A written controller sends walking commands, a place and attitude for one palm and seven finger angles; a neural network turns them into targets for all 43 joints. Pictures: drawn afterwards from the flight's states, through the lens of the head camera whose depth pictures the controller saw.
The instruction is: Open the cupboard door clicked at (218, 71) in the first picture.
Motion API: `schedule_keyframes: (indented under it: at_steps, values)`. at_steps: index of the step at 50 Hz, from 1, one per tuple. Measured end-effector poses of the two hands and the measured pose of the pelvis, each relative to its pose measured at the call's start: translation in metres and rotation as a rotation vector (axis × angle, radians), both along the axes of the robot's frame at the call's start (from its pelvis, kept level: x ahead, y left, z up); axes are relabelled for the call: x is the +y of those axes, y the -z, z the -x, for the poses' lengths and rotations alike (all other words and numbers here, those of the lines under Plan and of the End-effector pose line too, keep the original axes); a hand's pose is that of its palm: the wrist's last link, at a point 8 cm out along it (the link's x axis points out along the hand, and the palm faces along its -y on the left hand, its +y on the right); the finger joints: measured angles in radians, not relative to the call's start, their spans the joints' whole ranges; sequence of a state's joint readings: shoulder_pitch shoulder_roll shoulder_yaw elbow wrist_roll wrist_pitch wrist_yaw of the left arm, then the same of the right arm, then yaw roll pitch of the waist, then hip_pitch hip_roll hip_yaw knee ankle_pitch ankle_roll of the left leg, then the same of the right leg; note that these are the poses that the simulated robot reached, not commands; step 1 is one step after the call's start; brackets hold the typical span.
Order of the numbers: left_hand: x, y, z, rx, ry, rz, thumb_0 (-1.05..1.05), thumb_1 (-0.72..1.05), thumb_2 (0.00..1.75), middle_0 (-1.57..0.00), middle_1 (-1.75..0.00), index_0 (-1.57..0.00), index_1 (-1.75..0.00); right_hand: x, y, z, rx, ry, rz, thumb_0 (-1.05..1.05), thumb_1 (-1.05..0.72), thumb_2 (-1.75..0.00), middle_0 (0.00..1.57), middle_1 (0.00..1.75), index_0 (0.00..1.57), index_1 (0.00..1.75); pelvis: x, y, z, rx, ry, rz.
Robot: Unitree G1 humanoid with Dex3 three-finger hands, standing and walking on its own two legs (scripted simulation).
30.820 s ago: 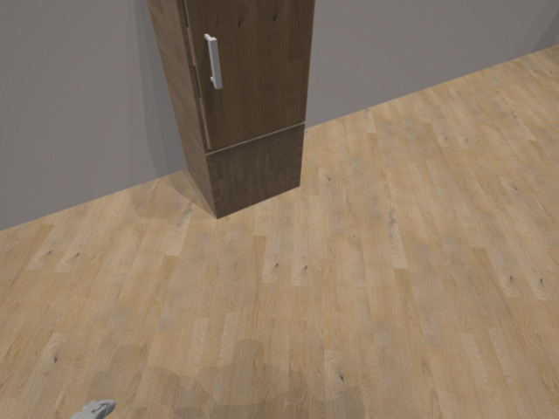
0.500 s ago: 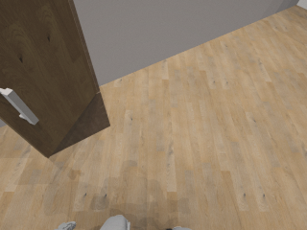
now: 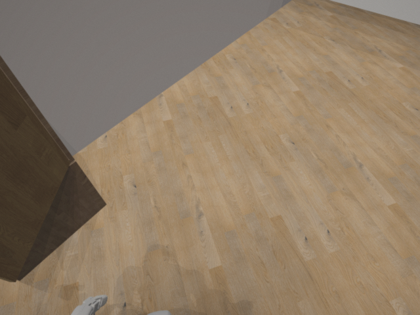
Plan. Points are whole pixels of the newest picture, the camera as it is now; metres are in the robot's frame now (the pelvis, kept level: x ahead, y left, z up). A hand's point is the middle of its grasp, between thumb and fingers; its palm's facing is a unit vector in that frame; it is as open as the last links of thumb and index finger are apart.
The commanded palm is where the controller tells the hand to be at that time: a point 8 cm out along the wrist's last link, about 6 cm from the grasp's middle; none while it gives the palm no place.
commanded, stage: walk to a spot facing it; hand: left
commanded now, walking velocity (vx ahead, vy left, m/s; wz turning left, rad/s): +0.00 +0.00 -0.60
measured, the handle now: out of the picture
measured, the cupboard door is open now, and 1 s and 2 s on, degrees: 36 36 36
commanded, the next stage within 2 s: turn to face it in 1.56 s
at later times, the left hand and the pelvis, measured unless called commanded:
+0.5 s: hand (140, 272) +0.22 +0.17 -0.14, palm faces -0.30 -0.94 -0.16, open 7.4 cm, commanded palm none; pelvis +0.06 +0.01 +0.02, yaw -18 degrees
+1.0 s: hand (200, 228) +0.33 +0.04 -0.16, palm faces -0.48 -0.86 -0.17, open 7.3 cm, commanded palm none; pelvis +0.22 -0.11 +0.02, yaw -32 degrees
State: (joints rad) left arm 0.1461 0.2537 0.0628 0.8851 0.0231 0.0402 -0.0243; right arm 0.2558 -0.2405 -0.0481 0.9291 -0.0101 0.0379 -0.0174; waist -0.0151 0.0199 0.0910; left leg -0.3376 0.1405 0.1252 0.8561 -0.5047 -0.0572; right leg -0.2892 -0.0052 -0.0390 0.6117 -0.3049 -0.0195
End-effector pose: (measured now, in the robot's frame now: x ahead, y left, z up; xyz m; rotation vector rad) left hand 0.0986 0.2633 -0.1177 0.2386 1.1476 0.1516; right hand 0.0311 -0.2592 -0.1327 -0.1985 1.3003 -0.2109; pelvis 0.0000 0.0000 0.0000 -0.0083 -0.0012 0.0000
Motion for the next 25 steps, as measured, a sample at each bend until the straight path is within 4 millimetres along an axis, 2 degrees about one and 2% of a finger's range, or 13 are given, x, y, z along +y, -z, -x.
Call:
schedule_keyframes:
  at_steps: [3, 8, 12, 14, 17, 20, 25]
  values:
    - [-0.007, -0.004, 0.001, 0.021, 0.015, -0.003, 0.01, 0.90, 0.90, -0.20, -0.30, -0.20, -0.30, -0.006, -0.006, -0.002, -0.001, 0.034, 0.006, 0.00, -0.91, -0.90, 0.20, 0.30, 0.20, 0.30, -0.001, -0.007, 0.000, -0.001, 0.032, -0.007]
    - [-0.012, 0.000, 0.006, 0.080, 0.059, 0.016, 0.01, 0.90, 0.90, -0.20, -0.30, -0.20, -0.30, -0.005, -0.024, -0.017, -0.077, 0.068, 0.018, 0.01, -0.91, -0.90, 0.20, 0.30, 0.19, 0.30, 0.003, -0.014, -0.001, 0.006, 0.102, -0.028]
    - [-0.006, 0.012, 0.003, 0.117, 0.090, 0.051, 0.01, 0.90, 0.90, -0.20, -0.30, -0.20, -0.30, 0.004, -0.031, -0.029, -0.149, 0.086, 0.040, 0.00, -0.91, -0.90, 0.20, 0.30, 0.19, 0.30, 0.015, -0.011, -0.011, 0.010, 0.152, -0.020]
    - [-0.002, 0.020, -0.004, 0.132, 0.107, 0.067, 0.01, 0.90, 0.90, -0.20, -0.30, -0.20, -0.30, 0.008, -0.029, -0.028, -0.180, 0.095, 0.066, 0.00, -0.91, -0.90, 0.20, 0.30, 0.20, 0.30, 0.022, -0.004, -0.018, 0.021, 0.172, 0.008]
    - [-0.002, 0.017, -0.027, 0.134, 0.153, 0.083, 0.01, 0.90, 0.90, -0.20, -0.30, -0.20, -0.30, 0.017, -0.035, -0.010, -0.156, 0.132, 0.073, 0.00, -0.91, -0.90, 0.20, 0.30, 0.20, 0.30, 0.024, -0.010, -0.027, 0.009, 0.214, 0.016]
    - [-0.010, 0.008, -0.063, 0.090, 0.197, 0.097, 0.01, 0.90, 0.90, -0.20, -0.30, -0.19, -0.29, 0.023, -0.042, 0.017, -0.079, 0.178, 0.063, 0.00, -0.91, -0.90, 0.20, 0.30, 0.20, 0.30, 0.020, -0.019, -0.039, 0.011, 0.240, 0.027]
    - [-0.041, -0.004, -0.128, 0.029, 0.302, 0.106, 0.01, 0.91, 0.90, -0.19, -0.30, -0.19, -0.29, 0.029, -0.041, 0.059, 0.047, 0.294, 0.030, 0.00, -0.91, -0.90, 0.20, 0.30, 0.20, 0.30, 0.007, -0.024, -0.061, 0.018, 0.309, 0.025]
